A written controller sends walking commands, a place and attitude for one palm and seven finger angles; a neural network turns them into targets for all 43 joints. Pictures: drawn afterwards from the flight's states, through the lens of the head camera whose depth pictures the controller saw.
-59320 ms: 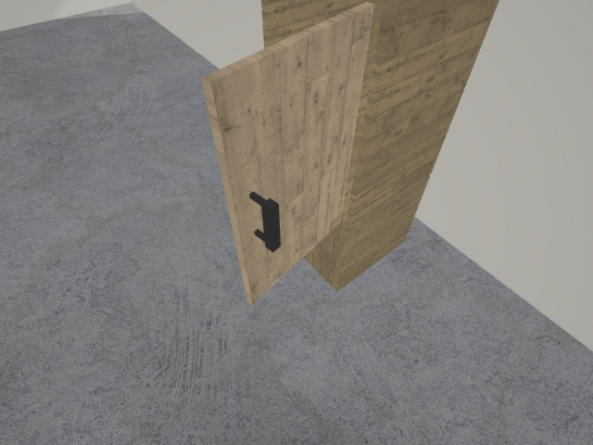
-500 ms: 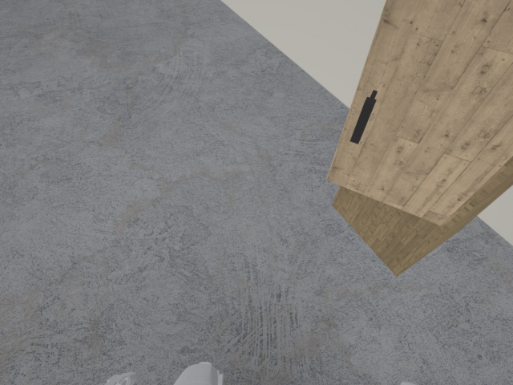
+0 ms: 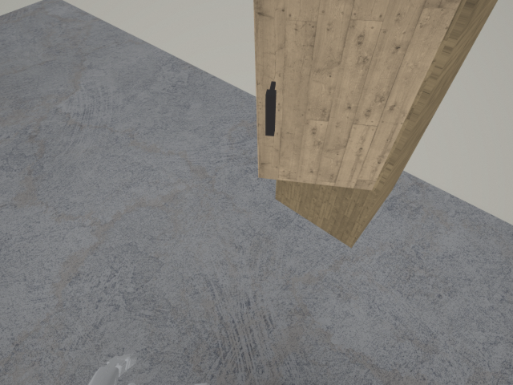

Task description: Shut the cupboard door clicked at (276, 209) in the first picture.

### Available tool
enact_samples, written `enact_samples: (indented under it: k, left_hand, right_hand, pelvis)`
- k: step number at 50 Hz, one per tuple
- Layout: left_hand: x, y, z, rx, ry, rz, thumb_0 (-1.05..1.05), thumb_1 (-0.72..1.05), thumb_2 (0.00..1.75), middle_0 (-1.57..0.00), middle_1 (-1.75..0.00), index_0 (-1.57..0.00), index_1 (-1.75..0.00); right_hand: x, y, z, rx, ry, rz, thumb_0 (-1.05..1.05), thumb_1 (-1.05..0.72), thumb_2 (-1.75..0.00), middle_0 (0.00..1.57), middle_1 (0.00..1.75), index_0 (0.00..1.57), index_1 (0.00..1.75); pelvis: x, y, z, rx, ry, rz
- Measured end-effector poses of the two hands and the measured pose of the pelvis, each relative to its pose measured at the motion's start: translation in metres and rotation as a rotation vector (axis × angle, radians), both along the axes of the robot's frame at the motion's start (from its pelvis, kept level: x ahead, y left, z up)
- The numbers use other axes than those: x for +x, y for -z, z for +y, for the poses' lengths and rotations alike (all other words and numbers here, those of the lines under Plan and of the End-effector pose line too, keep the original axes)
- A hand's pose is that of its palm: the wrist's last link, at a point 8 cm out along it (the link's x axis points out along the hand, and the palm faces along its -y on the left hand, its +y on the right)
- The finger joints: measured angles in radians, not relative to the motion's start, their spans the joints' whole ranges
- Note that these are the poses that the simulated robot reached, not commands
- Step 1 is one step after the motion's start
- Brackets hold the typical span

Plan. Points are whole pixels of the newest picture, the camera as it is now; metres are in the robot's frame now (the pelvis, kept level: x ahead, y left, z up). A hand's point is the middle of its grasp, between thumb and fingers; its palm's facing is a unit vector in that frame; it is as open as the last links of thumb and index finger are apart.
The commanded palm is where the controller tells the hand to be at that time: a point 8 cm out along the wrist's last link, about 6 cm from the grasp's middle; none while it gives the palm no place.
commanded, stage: turn to face it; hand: left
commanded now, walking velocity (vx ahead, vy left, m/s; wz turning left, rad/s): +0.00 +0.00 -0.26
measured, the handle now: (271, 109) +0.71 -0.01 -0.02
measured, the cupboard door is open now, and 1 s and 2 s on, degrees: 31 31 31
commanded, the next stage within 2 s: take the last steps up to it in 0.12 s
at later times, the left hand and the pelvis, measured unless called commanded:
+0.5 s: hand out of the picture +0.13 +0.20 -0.16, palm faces -0.14 -0.98 -0.14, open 7.4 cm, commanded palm none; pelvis +0.05 +0.01 +0.02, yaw -9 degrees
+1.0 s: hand (228, 316) +0.25 +0.07 -0.15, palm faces -0.16 -0.97 -0.20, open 7.2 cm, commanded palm none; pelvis +0.17 -0.10 +0.02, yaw -10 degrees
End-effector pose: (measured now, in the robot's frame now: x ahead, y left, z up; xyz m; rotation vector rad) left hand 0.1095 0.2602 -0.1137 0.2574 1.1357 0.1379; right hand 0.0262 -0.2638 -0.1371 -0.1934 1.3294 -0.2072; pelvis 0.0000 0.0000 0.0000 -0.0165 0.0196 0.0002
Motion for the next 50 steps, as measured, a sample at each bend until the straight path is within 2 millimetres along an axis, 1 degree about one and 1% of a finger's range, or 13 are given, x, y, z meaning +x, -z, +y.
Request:
enact_samples:
  k: [4, 9, 16, 18, 21, 26, 30, 35, 39, 41, 43, 45, 50]
  left_hand:
    - [0.0, -0.005, -0.017, -0.003, 0.019, 0.016, 0.0, 0.91, 0.9, -0.2, -0.3, -0.2, -0.3]
    - [-0.005, 0.0, -0.027, -0.039, 0.03, 0.056, 0.0, 0.9, 0.9, -0.2, -0.3, -0.2, -0.3]
    - [-0.008, 0.027, -0.016, -0.106, 0.019, 0.1, 0.0, 0.9, 0.9, -0.2, -0.3, -0.2, -0.3]
    - [-0.006, 0.03, -0.012, -0.114, 0.032, 0.128, 0.0, 0.9, 0.9, -0.2, -0.3, -0.2, -0.3]
    - [0.001, 0.025, -0.009, -0.121, 0.061, 0.156, 0.01, 0.91, 0.9, -0.2, -0.3, -0.2, -0.3]
    - [0.026, 0.013, -0.012, -0.118, 0.092, 0.155, 0.01, 0.91, 0.9, -0.2, -0.3, -0.2, -0.3]
    - [0.055, 0.009, -0.027, -0.106, 0.137, 0.159, 0.01, 0.91, 0.9, -0.2, -0.3, -0.2, -0.3]
    - [0.105, 0.009, -0.066, -0.092, 0.216, 0.141, 0.01, 0.91, 0.9, -0.2, -0.3, -0.19, -0.3]
    - [0.146, 0.016, -0.105, -0.077, 0.247, 0.068, 0.01, 0.91, 0.9, -0.2, -0.3, -0.2, -0.3]
    - [0.154, 0.014, -0.12, -0.076, 0.232, 0.043, 0.0, 0.91, 0.9, -0.2, -0.3, -0.2, -0.3]
    - [0.154, 0.011, -0.131, -0.08, 0.208, 0.047, 0.0, 0.91, 0.9, -0.2, -0.3, -0.2, -0.3]
    - [0.15, 0.008, -0.139, -0.082, 0.175, 0.066, 0.0, 0.91, 0.9, -0.2, -0.3, -0.2, -0.3]
    - [0.147, 0.009, -0.137, -0.063, 0.118, 0.12, -0.01, 0.94, 0.9, -0.2, -0.3, -0.2, -0.3]
  right_hand:
    - [-0.002, -0.003, -0.007, -0.007, 0.037, 0.014, 0.01, -0.91, -0.89, 0.2, 0.3, 0.2, 0.3]
    - [0.008, -0.015, -0.001, -0.001, 0.049, -0.027, 0.01, -0.91, -0.89, 0.2, 0.3, 0.19, 0.3]
    - [0.023, -0.023, 0.024, -0.034, 0.047, -0.088, 0.01, -0.91, -0.89, 0.2, 0.3, 0.2, 0.3]
    - [0.02, -0.027, 0.03, -0.04, 0.053, -0.097, 0.01, -0.91, -0.89, 0.2, 0.3, 0.2, 0.3]
    - [0.007, -0.037, 0.037, -0.042, 0.085, -0.08, 0.01, -0.91, -0.89, 0.2, 0.3, 0.2, 0.3]
    - [-0.021, -0.045, 0.039, -0.033, 0.15, 0.004, 0.01, -0.91, -0.89, 0.2, 0.3, 0.2, 0.3]
    - [-0.044, -0.045, 0.035, -0.015, 0.218, 0.084, 0.01, -0.9, -0.89, 0.2, 0.3, 0.2, 0.3]
    - [-0.064, -0.036, 0.021, 0.024, 0.303, 0.183, 0.01, -0.9, -0.89, 0.2, 0.3, 0.2, 0.3]
    - [-0.066, -0.015, -0.003, 0.066, 0.342, 0.251, 0.01, -0.9, -0.89, 0.2, 0.3, 0.2, 0.3]
    - [-0.052, -0.01, -0.016, 0.076, 0.335, 0.268, 0.01, -0.91, -0.89, 0.2, 0.3, 0.2, 0.3]
    - [-0.025, -0.01, -0.031, 0.071, 0.316, 0.242, 0.01, -0.91, -0.89, 0.2, 0.3, 0.2, 0.3]
    - [0.01, -0.012, -0.046, 0.062, 0.287, 0.182, 0.01, -0.91, -0.89, 0.2, 0.3, 0.2, 0.3]
    - [0.108, -0.016, -0.069, 0.046, 0.203, 0.004, 0.01, -0.91, -0.89, 0.2, 0.3, 0.19, 0.3]
  pelvis:
    - [0.002, -0.007, -0.002, 0.005, 0.024, -0.006]
    - [0.008, -0.013, -0.002, 0.009, 0.046, -0.002]
    - [0.021, -0.005, 0.015, -0.012, 0.082, -0.002]
    - [0.025, -0.006, 0.017, -0.012, 0.104, -0.003]
    - [0.033, -0.015, 0.018, -0.02, 0.123, 0.0]
    - [0.049, -0.025, 0.011, -0.026, 0.155, 0.008]
    - [0.064, -0.027, -0.001, -0.022, 0.182, 0.011]
    - [0.086, -0.021, -0.028, -0.008, 0.21, 0.011]
    - [0.109, -0.004, -0.06, 0.012, 0.215, 0.005]
    - [0.117, -0.003, -0.07, 0.001, 0.205, -0.005]
    - [0.127, -0.008, -0.078, 0.002, 0.198, -0.009]
    - [0.138, -0.013, -0.084, 0.003, 0.19, -0.008]
    - [0.167, -0.017, -0.098, -0.003, 0.171, -0.002]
